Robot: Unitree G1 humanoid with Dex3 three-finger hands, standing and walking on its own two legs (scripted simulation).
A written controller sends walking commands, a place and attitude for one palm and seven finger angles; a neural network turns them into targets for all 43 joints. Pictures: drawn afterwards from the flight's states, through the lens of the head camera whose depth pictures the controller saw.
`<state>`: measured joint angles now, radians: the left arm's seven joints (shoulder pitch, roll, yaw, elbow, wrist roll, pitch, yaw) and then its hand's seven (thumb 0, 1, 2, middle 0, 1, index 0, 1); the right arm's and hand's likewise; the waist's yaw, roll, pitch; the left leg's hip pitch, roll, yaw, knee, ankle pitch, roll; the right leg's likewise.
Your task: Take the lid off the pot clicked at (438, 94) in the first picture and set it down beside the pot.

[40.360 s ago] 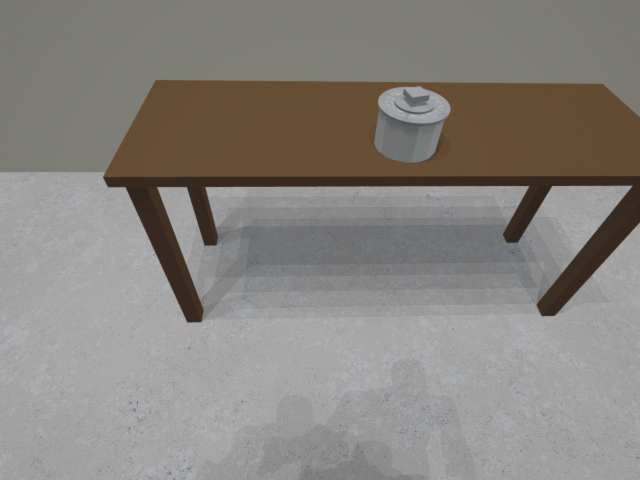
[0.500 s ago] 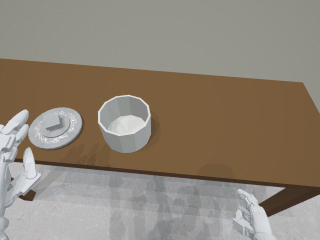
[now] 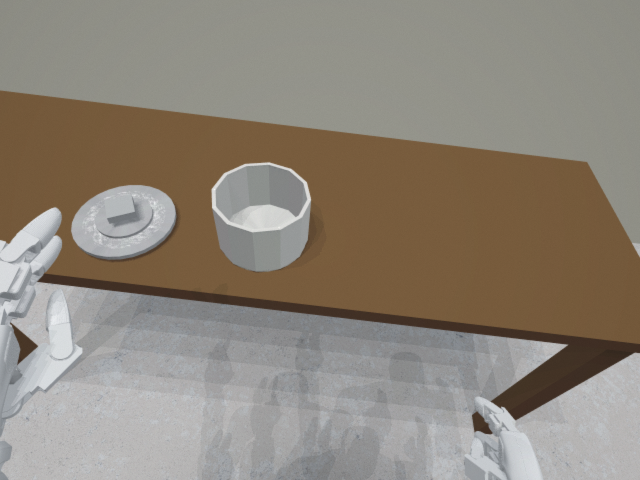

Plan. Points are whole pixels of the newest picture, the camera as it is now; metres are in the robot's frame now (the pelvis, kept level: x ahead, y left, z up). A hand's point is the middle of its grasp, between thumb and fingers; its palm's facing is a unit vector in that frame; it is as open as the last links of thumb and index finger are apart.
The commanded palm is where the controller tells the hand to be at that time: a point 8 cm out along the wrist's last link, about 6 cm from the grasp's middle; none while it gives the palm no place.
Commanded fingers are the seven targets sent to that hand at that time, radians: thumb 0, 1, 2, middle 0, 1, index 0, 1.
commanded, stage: step back with the hand held close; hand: left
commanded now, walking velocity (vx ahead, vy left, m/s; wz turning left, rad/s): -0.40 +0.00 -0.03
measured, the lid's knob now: (120, 208) +0.52 +0.35 -0.03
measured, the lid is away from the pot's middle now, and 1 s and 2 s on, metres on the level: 0.24 0.24 0.24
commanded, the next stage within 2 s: stop stepping back and stand still in 0.42 s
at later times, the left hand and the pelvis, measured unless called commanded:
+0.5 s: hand out of the picture +0.07 +0.22 +0.16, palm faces +0.23 -0.88 -0.42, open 7.4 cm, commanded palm none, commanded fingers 0.00 0.90 0.90 -0.20 -0.30 -0.20 -0.30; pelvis -0.13 +0.01 +0.00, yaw -2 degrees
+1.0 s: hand out of the picture -0.04 +0.26 +0.16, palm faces +0.37 -0.87 -0.31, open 7.4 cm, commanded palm -0.11 +0.28 +0.19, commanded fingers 0.00 0.90 0.90 -0.20 -0.30 -0.20 -0.30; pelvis -0.26 +0.02 -0.01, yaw -4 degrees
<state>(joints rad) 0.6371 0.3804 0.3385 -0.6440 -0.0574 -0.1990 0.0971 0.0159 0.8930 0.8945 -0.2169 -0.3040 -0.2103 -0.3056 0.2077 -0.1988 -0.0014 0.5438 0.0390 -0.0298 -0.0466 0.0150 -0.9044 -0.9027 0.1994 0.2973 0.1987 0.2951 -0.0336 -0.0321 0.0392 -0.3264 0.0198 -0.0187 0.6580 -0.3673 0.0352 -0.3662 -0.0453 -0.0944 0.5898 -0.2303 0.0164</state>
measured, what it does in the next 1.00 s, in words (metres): walks backwards: right foot, then left foot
